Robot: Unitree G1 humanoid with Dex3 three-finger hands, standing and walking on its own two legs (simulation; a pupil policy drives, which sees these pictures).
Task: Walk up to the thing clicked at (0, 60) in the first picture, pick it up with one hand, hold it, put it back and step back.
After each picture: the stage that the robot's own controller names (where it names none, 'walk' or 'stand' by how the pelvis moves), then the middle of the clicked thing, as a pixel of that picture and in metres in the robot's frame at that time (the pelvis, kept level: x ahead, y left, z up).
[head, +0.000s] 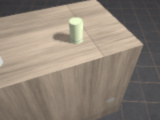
stand; out of the picture +0.52 +0.41 +0.09
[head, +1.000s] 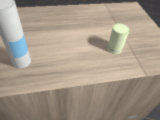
walk; (13, 37) +0.48 +0.24 +0.11
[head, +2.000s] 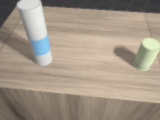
stand; (37, 36) +0.49 +0.18 +0.11
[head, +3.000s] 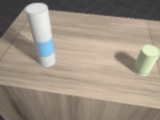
stand; (42, 38) +0.51 +0.17 +0.10
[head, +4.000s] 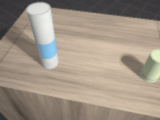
stand; (45, 40) +0.49 +0.15 +0.10
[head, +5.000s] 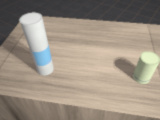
stand; (39, 47) +0.48 +0.18 +0.09
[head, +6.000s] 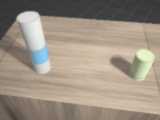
stand; (36, 46) +0.49 +0.19 +0.09
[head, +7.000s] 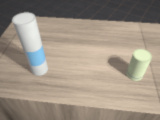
stand; (33, 47) +0.48 +0.20 +0.09
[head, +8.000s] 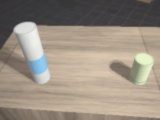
rise first; (34, 56) +0.45 +0.21 +0.09
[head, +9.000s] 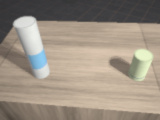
go down; (34, 51) +0.47 +0.22 +0.10
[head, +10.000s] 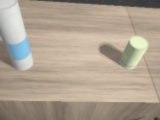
go down; (15, 38) +0.47 +0.20 +0.12
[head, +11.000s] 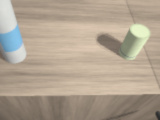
go down; (4, 27) +0.47 +0.20 +0.15
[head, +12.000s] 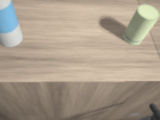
close in; out of the picture +0.49 +0.20 +0.18
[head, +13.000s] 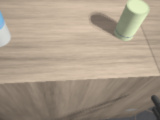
go down; out of the picture +0.50 +0.21 +0.18
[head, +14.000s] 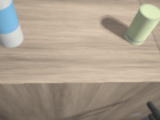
close; out of the picture +0.49 +0.19 +0.18
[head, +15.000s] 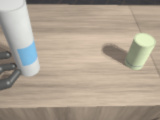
go down; (21, 42) +0.43 +0.18 +0.16
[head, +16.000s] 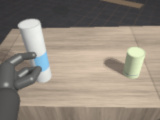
close; (37, 53) +0.47 +0.18 +0.12
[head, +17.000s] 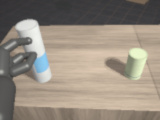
close; (36, 54) +0.46 +0.19 +0.11
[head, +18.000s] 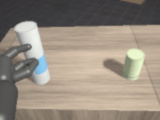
close; (34, 56) +0.46 +0.19 +0.11
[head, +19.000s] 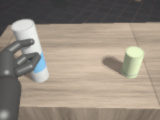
stand; (33, 54) +0.46 +0.19 +0.11
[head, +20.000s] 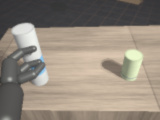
stand; (32, 57) +0.46 +0.19 +0.10
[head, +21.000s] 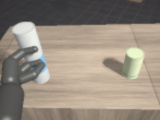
stand; (33, 56) +0.46 +0.19 +0.10
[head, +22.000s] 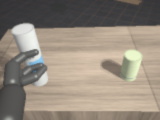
close; (32, 58) +0.46 +0.20 +0.10
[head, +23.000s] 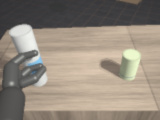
stand; (31, 59) +0.46 +0.20 +0.10
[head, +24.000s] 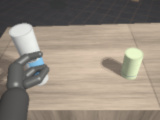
stand; (32, 58) +0.45 +0.19 +0.10
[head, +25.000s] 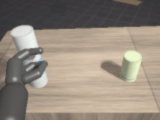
stand; (32, 59) +0.45 +0.20 +0.10
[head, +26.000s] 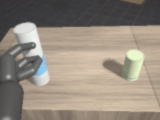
stand; (34, 57) +0.46 +0.19 +0.10
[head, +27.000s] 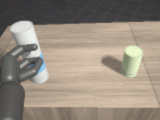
stand; (32, 55) +0.46 +0.19 +0.10
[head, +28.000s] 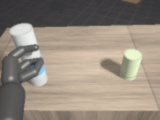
close; (31, 58) +0.45 +0.19 +0.10
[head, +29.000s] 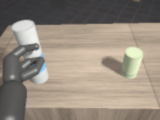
stand; (33, 55) +0.46 +0.19 +0.10
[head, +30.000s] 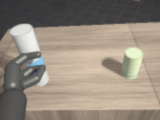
stand; (32, 58) +0.45 +0.19 +0.10
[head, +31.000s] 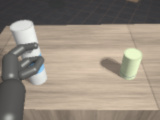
close; (31, 55) +0.46 +0.19 +0.10
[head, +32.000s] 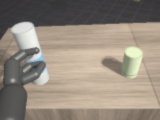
stand; (33, 56) +0.46 +0.19 +0.10
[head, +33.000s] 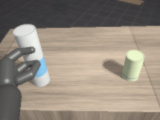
stand; (34, 58) +0.45 +0.19 +0.10
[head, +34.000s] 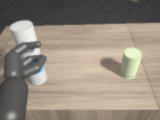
stand; (31, 56) +0.46 +0.19 +0.10
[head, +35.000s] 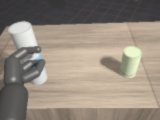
stand; (30, 56) +0.46 +0.19 +0.10
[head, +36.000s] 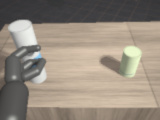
stand; (30, 55) +0.46 +0.20 +0.10
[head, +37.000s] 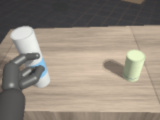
stand; (33, 60) +0.44 +0.19 +0.10
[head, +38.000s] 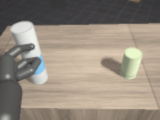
close; (32, 56) +0.46 +0.19 +0.10
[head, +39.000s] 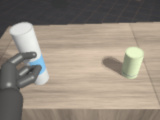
stand; (32, 57) +0.45 +0.19 +0.10
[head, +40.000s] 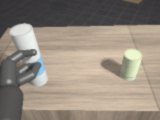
stand; (31, 58) +0.45 +0.20 +0.10
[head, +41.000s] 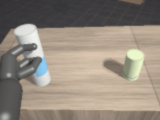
stand; (35, 58) +0.46 +0.19 +0.10
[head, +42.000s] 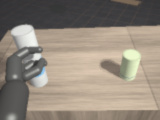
crouch; (32, 59) +0.46 +0.19 +0.10
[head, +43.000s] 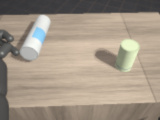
lower; (37, 35) +0.62 +0.17 +0.04
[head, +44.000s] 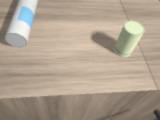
lower; (23, 16) +0.63 +0.17 +0.06
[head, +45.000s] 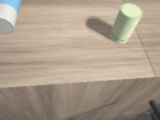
lower; (10, 0) +0.65 +0.17 +0.09
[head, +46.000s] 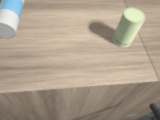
lower; (12, 5) +0.64 +0.18 +0.08
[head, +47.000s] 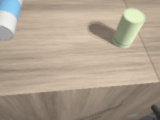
lower; (9, 6) +0.63 +0.19 +0.08
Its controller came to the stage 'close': yes
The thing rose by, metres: 0.00
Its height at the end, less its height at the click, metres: -0.09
